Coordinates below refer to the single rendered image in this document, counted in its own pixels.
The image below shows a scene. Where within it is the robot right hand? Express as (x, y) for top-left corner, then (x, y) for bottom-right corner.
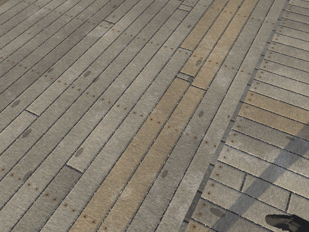
(265, 214), (309, 232)

